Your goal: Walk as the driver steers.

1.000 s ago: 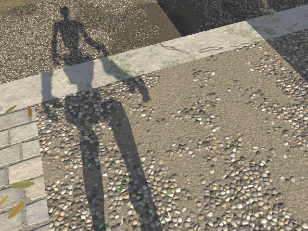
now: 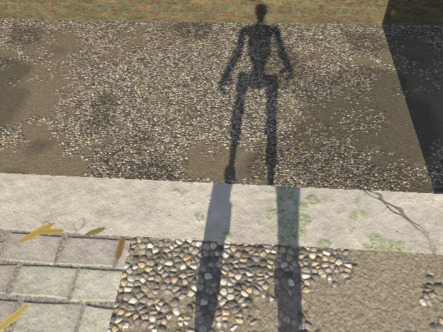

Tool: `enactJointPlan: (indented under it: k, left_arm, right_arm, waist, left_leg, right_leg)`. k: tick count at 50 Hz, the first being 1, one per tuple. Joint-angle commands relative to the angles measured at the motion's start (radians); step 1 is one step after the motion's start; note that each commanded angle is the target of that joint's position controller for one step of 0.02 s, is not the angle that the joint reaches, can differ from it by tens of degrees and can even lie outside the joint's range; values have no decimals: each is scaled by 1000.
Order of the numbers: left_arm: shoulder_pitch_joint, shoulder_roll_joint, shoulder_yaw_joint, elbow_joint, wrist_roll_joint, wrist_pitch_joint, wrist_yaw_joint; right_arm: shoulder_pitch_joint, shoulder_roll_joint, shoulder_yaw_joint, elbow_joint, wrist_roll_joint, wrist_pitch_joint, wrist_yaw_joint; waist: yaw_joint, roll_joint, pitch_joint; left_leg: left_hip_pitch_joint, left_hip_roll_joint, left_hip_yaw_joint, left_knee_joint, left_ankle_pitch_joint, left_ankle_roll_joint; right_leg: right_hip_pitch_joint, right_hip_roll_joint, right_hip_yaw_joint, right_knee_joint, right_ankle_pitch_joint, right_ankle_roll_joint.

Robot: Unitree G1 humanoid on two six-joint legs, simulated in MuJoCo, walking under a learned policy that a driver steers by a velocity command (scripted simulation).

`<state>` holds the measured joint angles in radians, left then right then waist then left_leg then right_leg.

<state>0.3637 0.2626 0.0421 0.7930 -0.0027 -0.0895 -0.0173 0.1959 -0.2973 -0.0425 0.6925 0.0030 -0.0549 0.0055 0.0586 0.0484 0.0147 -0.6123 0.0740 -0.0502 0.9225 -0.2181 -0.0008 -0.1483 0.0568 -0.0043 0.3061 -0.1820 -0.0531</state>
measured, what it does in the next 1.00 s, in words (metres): walks ahead: left foot, then right foot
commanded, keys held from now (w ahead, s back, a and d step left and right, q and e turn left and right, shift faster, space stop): w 1.00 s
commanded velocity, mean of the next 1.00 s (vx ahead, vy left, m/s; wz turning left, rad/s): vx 0.50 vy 0.00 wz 0.03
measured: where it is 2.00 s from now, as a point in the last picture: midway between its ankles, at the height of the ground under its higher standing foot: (236, 241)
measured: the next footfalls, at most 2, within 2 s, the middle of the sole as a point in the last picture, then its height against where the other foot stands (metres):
left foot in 0.24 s outside the picture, level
right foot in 0.72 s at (278, 308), level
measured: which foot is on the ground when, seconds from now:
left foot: up 0.00-0.22, down 0.24-0.74, up 0.76-1.00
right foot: down 0.00-0.26, up 0.28-0.70, down 0.72-1.00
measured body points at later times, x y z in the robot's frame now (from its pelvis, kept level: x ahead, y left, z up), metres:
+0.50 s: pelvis +0.27 +0.06 +0.00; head +0.29 +0.07 +0.45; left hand +0.42 +0.33 -0.11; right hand +0.33 -0.22 -0.11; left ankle +0.26 +0.15 -0.75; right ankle +0.37 -0.11 -0.68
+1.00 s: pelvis +0.51 +0.01 +0.00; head +0.53 +0.00 +0.44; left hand +0.53 +0.27 -0.14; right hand +0.62 -0.26 -0.13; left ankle +0.60 +0.18 -0.67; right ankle +0.53 -0.08 -0.75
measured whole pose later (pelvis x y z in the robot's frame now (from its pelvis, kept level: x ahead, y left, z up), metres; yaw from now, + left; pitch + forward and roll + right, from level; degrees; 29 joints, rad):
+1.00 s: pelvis +0.51 +0.01 +0.00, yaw +0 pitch +1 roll -1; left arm 0.39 0.22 0.04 0.86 0.02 -0.05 -0.01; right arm 0.24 -0.27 -0.06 0.82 0.01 -0.02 -0.03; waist 0.04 0.03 0.01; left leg -0.65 0.09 -0.07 1.01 -0.19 0.02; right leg -0.22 0.05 -0.05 0.39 -0.18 -0.07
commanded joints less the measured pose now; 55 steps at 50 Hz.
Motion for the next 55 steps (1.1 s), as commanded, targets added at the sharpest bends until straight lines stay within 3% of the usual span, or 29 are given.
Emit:
enactJointPlan:
  k: [1,5,8,10,11,12,13,14,15,16,17,18,21,27,32,33,35,36,37,38,39,40,42,43,45,47,53,54,55]
  left_arm:
    - [-46,177,41,-58,-10,-11,7]
    - [30,192,42,-12,-20,3,9]
    - [56,203,45,13,-23,20,14]
    - [41,220,50,20,-23,32,20]
    - [28,217,47,19,-23,36,22]
    - [22,190,35,7,-13,35,25]
    - [84,100,3,-32,6,20,23]
    - [118,77,-8,-21,-4,1,19]
    - [42,176,19,-34,-28,-12,12]
    - [-38,182,22,-56,-38,-18,8]
    - [-75,169,21,-62,-25,-17,10]
    - [-76,162,26,-59,-10,-9,13]
    - [-39,103,16,-47,-3,18,11]
    - [-222,59,0,-89,4,14,5]
    - [-340,73,3,-137,-8,6,-14]
    - [-328,79,6,-134,2,7,-11]
    - [-233,91,18,-113,3,8,-3]
    - [-108,131,40,-74,11,9,3]
    - [35,209,62,-52,20,12,11]
    - [96,256,67,-33,-2,26,5]
    - [124,190,53,-23,-18,35,-2]
    - [58,154,41,-27,-14,35,-1]
    - [-53,95,22,-44,13,38,0]
    - [-72,79,17,-45,22,42,0]
    - [-72,67,17,-32,23,29,2]
    - [-51,94,29,-16,22,20,10]
    - [29,111,41,26,9,27,35]
    - [55,101,36,32,7,31,33]
    - [80,95,33,40,-5,33,32]
  right_arm:
    - [-78,-22,2,-77,-2,-21,7]
    - [-192,-26,3,-105,12,-31,22]
    - [-237,-42,-3,-128,16,-38,36]
    - [-180,-70,-16,-116,12,-41,38]
    - [-76,-101,-34,-85,7,-41,33]
    - [79,-152,-57,-45,2,-38,22]
    - [221,-254,-80,-29,-19,-32,13]
    - [256,-224,-74,-8,2,-23,15]
    - [208,-162,-53,-10,10,-20,15]
    - [147,-134,-43,-18,8,-19,14]
    - [89,-111,-35,-18,0,-21,17]
    - [49,-85,-28,-21,-8,-26,21]
    - [25,-89,-32,-3,-4,-43,24]
    - [102,-120,-40,67,4,-33,6]
    - [194,-138,-40,132,17,-13,-1]
    - [200,-131,-38,138,5,7,-12]
    - [189,-155,-44,142,18,22,-26]
    - [184,-138,-37,141,21,26,-32]
    - [216,-85,-16,122,1,20,-35]
    - [370,18,13,132,-2,-1,-24]
    - [315,-80,-15,137,23,-12,-21]
    - [199,-121,-32,100,43,-12,-26]
    - [109,-100,-36,77,25,-5,-42]
    - [146,-75,-37,84,20,10,-38]
    - [195,-45,-37,111,23,32,-38]
    - [151,-37,-37,103,15,36,-40]
    - [-8,5,-15,88,-1,17,-24]
    - [-46,6,-9,55,-55,44,-5]
    - [-75,24,-6,45,-54,58,-2]
  waist:
    - [-7,-121,10]
    - [34,-120,29]
    - [26,-128,43]
    - [-23,-138,9]
    - [-83,-127,-55]
    - [-153,-104,-166]
    - [-168,84,-337]
    - [-162,234,-417]
    - [-171,134,-273]
    - [-152,85,-162]
    - [-122,27,-84]
    - [-89,31,-50]
    - [-39,44,-32]
    - [-87,10,14]
    - [-122,13,38]
    - [-108,12,43]
    - [-52,27,-17]
    - [6,6,-98]
    - [42,-114,-238]
    - [0,-330,-378]
    - [44,-238,-360]
    - [40,-183,-186]
    - [-2,-128,-29]
    - [-45,-165,-4]
    - [-77,-163,-4]
    - [-78,-137,17]
    - [-34,-106,35]
    - [-43,-88,22]
    - [-26,-115,26]
  left_leg:
    - [-21,16,8,-180,158,-13]
    - [45,-19,32,-332,267,-10]
    - [44,-31,29,-397,198,23]
    - [150,-57,51,-438,146,55]
    - [309,-81,75,-469,155,81]
    - [555,-30,30,-445,178,121]
    - [951,229,-334,-425,156,249]
    - [1044,328,-657,-563,-7,341]
    - [939,292,-579,-600,-105,300]
    - [806,250,-445,-621,-79,267]
    - [673,206,-357,-657,1,252]
    - [579,173,-295,-689,78,241]
    - [448,146,-195,-760,198,262]
    - [405,87,-25,-743,335,220]
    - [517,153,-63,-669,329,211]
    - [558,157,-69,-617,407,200]
    - [579,146,-54,-500,566,177]
    - [542,92,-14,-346,616,145]
    - [358,19,32,-52,341,91]
    - [40,-141,27,292,-353,22]
    - [-77,-116,-91,397,-408,31]
    - [-167,-70,-63,421,-344,39]
    - [-159,-12,-33,335,-194,46]
    - [-95,17,-42,288,-140,43]
    - [-29,27,-35,234,-93,38]
    - [-74,37,-38,156,-16,27]
    - [-77,43,-20,-122,248,12]
    - [26,5,84,-176,246,10]
    - [76,-7,109,-191,274,15]
  right_leg:
    - [13,-242,168,-160,202,-163]
    - [44,-253,135,-142,210,-143]
    - [134,-295,151,-98,256,-124]
    - [167,-298,138,-16,421,-100]
    - [147,-263,99,105,562,-78]
    - [40,-216,59,303,533,-46]
    - [-310,-100,-8,683,176,20]
    - [-524,-13,70,896,-384,43]
    - [-625,-76,115,973,-361,35]
    - [-639,-122,87,953,-273,28]
    - [-611,-153,68,894,-201,34]
    - [-559,-180,74,839,-151,41]
    - [-473,-194,64,768,-83,69]
    - [-436,-161,29,411,259,71]
    - [-431,-120,22,288,214,32]
    - [-430,-108,14,259,169,17]
    - [-270,-64,-30,204,155,-16]
    - [-86,-59,-40,191,235,-44]
    - [198,-247,164,222,397,-121]
    - [483,-460,552,145,234,-285]
    - [433,-452,670,35,-137,-274]
    - [306,-419,577,-8,-287,-231]
    - [80,-335,433,-65,-291,-194]
    - [-4,-292,368,-82,-242,-183]
    - [-81,-268,312,-122,-204,-190]
    - [-89,-275,292,-142,-174,-208]
    - [-55,-265,177,-119,18,-169]
    - [-106,-220,77,-68,97,-144]
    - [-139,-202,60,-40,139,-134]
Velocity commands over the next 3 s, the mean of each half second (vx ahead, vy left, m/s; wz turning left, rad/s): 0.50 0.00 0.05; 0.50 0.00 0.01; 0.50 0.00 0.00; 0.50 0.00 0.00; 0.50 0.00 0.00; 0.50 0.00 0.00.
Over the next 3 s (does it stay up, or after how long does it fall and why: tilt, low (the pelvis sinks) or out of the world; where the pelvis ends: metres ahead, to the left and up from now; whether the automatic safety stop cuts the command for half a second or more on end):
stays up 0.84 0.04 -0.02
